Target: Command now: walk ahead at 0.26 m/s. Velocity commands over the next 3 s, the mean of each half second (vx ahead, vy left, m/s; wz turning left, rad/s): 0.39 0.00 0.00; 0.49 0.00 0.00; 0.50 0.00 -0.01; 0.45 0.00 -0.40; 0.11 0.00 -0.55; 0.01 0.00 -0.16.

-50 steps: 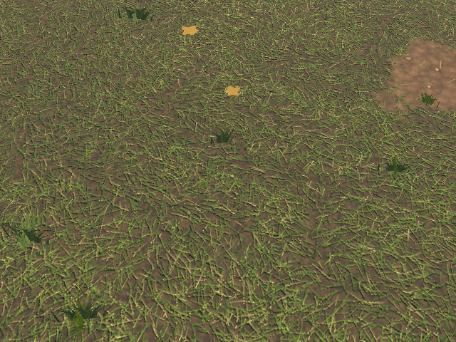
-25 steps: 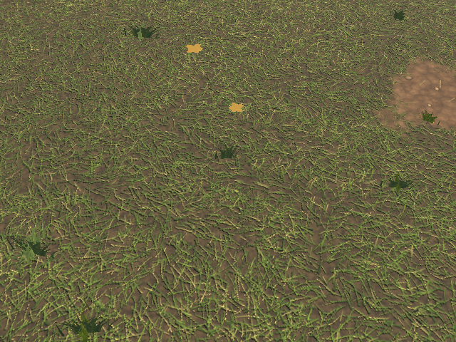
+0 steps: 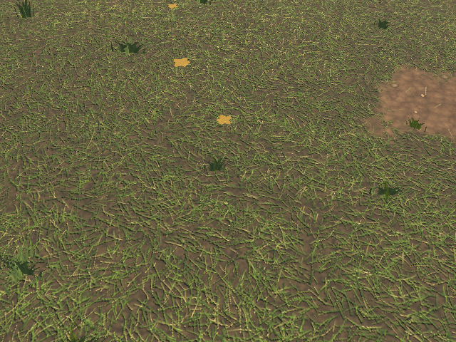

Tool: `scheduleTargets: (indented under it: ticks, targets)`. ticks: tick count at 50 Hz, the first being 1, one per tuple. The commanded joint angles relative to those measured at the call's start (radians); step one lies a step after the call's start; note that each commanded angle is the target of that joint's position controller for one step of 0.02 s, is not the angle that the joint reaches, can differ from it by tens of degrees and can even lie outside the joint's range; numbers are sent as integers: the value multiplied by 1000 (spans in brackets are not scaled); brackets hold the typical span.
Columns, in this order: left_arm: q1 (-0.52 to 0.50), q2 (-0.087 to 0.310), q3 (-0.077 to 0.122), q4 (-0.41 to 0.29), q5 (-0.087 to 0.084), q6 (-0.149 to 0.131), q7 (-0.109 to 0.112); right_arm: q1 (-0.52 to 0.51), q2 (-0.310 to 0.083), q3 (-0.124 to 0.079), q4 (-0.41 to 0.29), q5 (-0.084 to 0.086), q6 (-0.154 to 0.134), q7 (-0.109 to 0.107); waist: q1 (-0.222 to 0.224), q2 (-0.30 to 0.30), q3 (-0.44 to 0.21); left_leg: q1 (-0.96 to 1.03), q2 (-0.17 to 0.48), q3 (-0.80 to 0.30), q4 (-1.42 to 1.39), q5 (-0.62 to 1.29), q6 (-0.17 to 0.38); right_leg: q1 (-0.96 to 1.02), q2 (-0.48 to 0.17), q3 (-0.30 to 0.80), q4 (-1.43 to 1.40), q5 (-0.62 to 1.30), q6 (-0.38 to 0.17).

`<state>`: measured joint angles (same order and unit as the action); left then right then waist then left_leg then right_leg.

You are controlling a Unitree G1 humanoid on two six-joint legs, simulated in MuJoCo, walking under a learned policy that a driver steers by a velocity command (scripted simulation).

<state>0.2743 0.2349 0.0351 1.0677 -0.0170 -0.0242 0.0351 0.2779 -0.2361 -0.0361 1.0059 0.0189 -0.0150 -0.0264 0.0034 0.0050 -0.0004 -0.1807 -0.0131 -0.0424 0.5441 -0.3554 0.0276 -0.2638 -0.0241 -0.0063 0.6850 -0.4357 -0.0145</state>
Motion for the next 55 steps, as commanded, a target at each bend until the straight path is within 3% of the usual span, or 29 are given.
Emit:
scheduleTargets:
  ticks: [1,3,4,5,6,7,8,11,13,16,21,24,26,27,28,29,30,31,32,34,37,40,43,48,51,52,53,54,55]
  targets:
    - [-37,54,7,-69,-17,-57,-24,-27,-182,-39,-49,11,-32,1,13,179,176,-125,285,-409,-357,-406,195,-136,-15,-4,19,-61,-61]
    - [123,63,19,3,-9,-70,-32,-131,-154,-31,-83,19,-29,5,97,106,132,-256,158,-209,-223,-225,112,180,26,-39,-233,125,-69]
    - [233,108,35,37,3,-70,-31,-147,-100,-16,-97,8,-35,8,124,-38,74,-344,69,-76,22,-93,57,326,-76,132,-308,100,-80]
    - [345,237,63,48,0,-75,-39,-159,-58,-7,-137,2,-51,5,140,-306,32,-516,-50,64,329,-124,-6,433,-295,541,-484,-40,-195]
    - [315,210,47,40,19,-87,-47,-160,-95,-18,-144,22,-66,4,110,-259,61,-602,-23,-25,526,-219,3,386,-384,733,-542,-127,-268]
    - [234,148,30,13,15,-97,-46,-138,-106,-20,-133,35,-78,12,68,-162,132,-667,36,-58,616,-134,24,364,-366,648,-533,-115,-253]
    - [191,119,21,-6,11,-101,-48,-117,-103,-21,-114,32,-86,20,50,-124,137,-679,71,-45,624,-33,41,360,-311,526,-532,-64,-214]
    - [191,66,0,-15,15,-88,-50,-160,-113,-36,-114,6,-95,36,48,-106,109,-629,118,7,510,138,36,365,-216,278,-541,302,-144]
    - [233,74,-2,-11,19,-76,-38,-194,-71,-29,-125,3,-87,46,55,-107,90,-612,109,46,437,188,9,366,-192,193,-539,472,-150]
    - [229,111,2,-27,22,-64,-20,-330,-32,-10,-179,4,-81,51,72,-87,121,-544,82,80,219,292,-21,273,-167,122,-576,496,-152]
    - [271,135,15,-15,4,-64,-12,-450,-55,-2,-233,15,-81,68,76,-108,169,-442,55,86,22,386,2,266,-205,84,-605,498,-154]
    - [242,156,30,-22,3,-54,-11,-412,-102,-19,-239,13,-90,77,16,-117,114,-350,28,86,-22,334,49,366,-237,59,-498,777,-128]
    - [210,166,36,-36,14,-37,-11,-185,-166,-57,-176,15,-87,67,-105,-141,-45,-57,-34,126,-11,299,95,356,-205,18,-227,1104,-96]
    - [197,156,29,-54,22,-34,-13,-6,-207,-78,-127,14,-81,57,-182,-125,-153,223,30,54,10,290,135,190,-169,6,5,1002,-66]
    - [297,39,-2,-75,25,-47,-25,146,-294,-98,-95,-15,-73,48,-149,102,-325,612,300,-389,-32,78,282,-198,-13,-21,410,525,-5]
    - [299,7,-14,-62,6,-77,-32,142,-243,-78,-85,-11,-71,54,-135,226,-408,636,412,-749,-247,-57,342,-340,87,108,640,-107,-2]
    - [201,96,12,-99,-25,-100,-36,38,-184,-58,-91,0,-77,58,-118,179,-225,486,368,-643,-286,-91,286,-443,22,145,721,-76,-26]
    - [116,126,19,-124,-38,-111,-33,-52,-143,-46,-111,-1,-83,58,-87,106,-105,314,334,-478,-304,-8,249,-444,-33,112,700,10,-43]
    - [81,120,25,-131,-30,-112,-24,-120,-116,-38,-118,-12,-92,65,-46,33,-37,154,296,-360,-335,107,225,-398,-79,93,628,91,-44]
    - [117,89,34,-124,-9,-84,-15,-161,-77,-25,-110,-26,-103,71,18,62,-13,-6,233,-221,-386,203,202,-276,-127,97,538,153,-41]
    - [78,70,36,-152,0,-59,-11,-112,-110,-29,-76,-20,-109,60,33,61,36,-88,219,-145,-448,247,228,-299,-146,74,432,199,-15]
    - [-63,86,40,-207,13,-61,-13,-49,-147,-35,-58,-20,-104,35,2,36,69,-42,212,-107,-466,291,223,-406,-151,65,239,371,15]
    - [-184,62,28,-240,10,-71,-27,8,-163,-35,-47,-11,-96,23,-37,33,75,-16,178,-38,-462,332,187,-364,-110,23,16,528,17]
    - [-328,70,17,-296,-4,-78,-56,119,-178,-40,-4,3,-75,19,-82,30,95,158,236,-39,-399,342,174,-383,-74,16,-139,505,1]
    - [-303,108,27,-310,-5,-85,-70,114,-197,-49,0,2,-56,15,-41,56,64,254,277,-50,-307,493,147,-320,-48,7,-181,385,-39]
    - [-232,134,39,-295,-5,-87,-71,90,-203,-51,-7,1,-50,16,6,70,18,255,262,-31,-218,660,131,-208,-17,-21,-196,360,-59]
    - [-74,177,64,-246,-4,-87,-66,79,-184,-43,-14,-5,-43,16,81,59,-79,214,209,10,-34,779,106,4,12,-44,-208,371,-89]
    - [121,252,88,-203,8,-85,-57,88,-147,-25,-40,-22,-44,16,143,-24,-236,24,148,57,267,590,72,319,-137,120,-171,389,-153]
    - [198,335,106,-172,13,-78,-61,217,-5,16,-45,-21,-67,29,80,-299,-369,-393,-47,70,633,-32,1,675,-368,609,-280,199,-322]
